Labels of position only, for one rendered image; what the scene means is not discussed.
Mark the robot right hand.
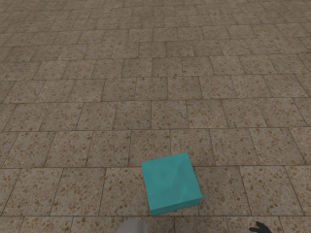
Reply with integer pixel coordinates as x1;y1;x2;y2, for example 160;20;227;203
249;221;272;233

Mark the robot left thigh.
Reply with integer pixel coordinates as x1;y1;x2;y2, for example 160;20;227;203
114;218;149;233

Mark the carton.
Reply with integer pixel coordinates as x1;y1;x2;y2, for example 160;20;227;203
141;152;203;216

